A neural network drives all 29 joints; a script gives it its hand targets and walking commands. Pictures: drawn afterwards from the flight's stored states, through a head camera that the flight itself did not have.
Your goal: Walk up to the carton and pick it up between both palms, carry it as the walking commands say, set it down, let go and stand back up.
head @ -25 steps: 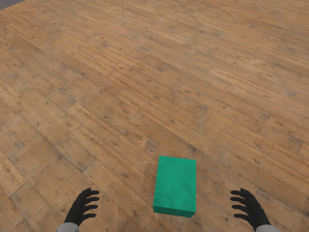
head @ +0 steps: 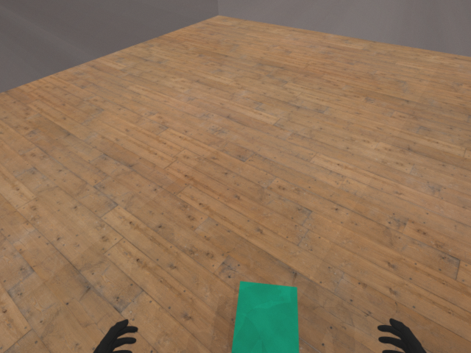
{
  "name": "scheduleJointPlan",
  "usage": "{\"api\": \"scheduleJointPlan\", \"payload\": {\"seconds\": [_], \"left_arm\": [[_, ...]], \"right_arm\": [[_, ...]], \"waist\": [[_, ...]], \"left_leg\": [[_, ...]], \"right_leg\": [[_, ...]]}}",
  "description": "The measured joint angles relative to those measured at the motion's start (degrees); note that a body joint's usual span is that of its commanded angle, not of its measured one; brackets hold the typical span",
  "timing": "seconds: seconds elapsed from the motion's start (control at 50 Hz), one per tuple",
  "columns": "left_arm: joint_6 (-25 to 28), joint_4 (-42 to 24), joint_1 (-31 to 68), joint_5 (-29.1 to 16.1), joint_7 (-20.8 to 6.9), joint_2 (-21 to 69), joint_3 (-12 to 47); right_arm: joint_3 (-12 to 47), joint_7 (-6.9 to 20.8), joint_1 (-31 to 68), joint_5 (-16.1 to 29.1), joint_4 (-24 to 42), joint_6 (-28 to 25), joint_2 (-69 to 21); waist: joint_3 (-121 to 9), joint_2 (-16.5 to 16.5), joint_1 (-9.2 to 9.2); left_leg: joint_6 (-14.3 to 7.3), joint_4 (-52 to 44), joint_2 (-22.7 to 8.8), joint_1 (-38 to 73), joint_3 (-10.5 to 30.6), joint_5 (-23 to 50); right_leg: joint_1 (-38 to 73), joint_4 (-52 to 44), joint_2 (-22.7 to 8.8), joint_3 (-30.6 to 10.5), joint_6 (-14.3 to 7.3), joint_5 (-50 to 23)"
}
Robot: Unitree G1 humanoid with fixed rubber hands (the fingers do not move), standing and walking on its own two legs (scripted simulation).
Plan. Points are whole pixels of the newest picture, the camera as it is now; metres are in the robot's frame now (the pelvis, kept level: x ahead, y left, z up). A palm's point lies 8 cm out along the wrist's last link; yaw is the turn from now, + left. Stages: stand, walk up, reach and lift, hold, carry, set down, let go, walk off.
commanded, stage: stand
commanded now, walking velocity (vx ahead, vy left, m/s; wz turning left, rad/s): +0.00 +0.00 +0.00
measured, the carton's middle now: (265, 331) +0.41 -0.05 -0.67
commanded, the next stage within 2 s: none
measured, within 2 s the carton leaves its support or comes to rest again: neither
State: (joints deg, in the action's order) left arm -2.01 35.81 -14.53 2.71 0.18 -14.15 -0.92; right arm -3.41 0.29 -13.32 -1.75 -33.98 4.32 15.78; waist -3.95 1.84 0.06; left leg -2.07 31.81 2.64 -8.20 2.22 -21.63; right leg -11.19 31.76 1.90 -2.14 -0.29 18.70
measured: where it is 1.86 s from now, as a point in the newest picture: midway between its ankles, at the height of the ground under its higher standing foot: outside the picture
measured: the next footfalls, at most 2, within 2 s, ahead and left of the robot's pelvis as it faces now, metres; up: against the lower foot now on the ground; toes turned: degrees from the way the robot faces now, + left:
none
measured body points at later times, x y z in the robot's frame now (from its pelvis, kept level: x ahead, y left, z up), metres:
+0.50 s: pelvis -0.03 -0.02 +0.01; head -0.08 -0.03 +0.45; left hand +0.08 +0.26 -0.09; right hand +0.06 -0.31 -0.11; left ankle -0.05 +0.10 -0.73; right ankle -0.02 -0.12 -0.73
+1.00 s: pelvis -0.05 -0.02 +0.01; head -0.10 -0.03 +0.46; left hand +0.03 +0.27 -0.11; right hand +0.02 -0.32 -0.11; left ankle -0.05 +0.10 -0.73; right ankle -0.02 -0.12 -0.73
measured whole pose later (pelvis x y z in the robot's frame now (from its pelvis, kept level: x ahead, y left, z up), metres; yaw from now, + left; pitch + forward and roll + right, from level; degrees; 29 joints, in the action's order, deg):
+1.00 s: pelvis -0.05 -0.02 +0.01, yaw +0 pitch -4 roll +0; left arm 1.5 58.9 -11.3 1.2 -0.3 -18.7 -1.4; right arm -1.7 -0.5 -15.3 -1.3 -56.6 -2.2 19.6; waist -2.6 0.9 0.2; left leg 0.2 26.6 0.7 -7.6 3.1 -14.7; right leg -9.6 24.5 3.4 -1.4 -2.1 10.6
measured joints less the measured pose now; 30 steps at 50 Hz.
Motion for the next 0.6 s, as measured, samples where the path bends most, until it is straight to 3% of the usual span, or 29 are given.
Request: {"api": "scheduleJointPlan", "payload": {"seconds": [0.24,0.6], "left_arm": [[2.79,7.01,-0.75,0.06,-0.23,-3.12,-2.74],[3.78,15.29,0.46,-0.46,-0.51,-2.79,-1.36]], "right_arm": [[-1.34,-0.14,-4.06,-0.98,-7.98,-5.16,2.11],[0.54,-0.52,-4.58,-0.54,-15.91,-6.38,2.75]], "waist": [[-4.68,0.74,-0.36],[-0.83,-0.34,-0.12]], "left_leg": [[0.70,-1.93,-0.49,0.68,0.84,1.90],[2.10,-3.41,-1.52,-0.72,1.08,4.98]], "right_leg": [[1.07,-2.32,0.25,0.95,-0.76,-1.90],[-0.28,-4.00,1.13,1.19,-1.93,-5.23]]}}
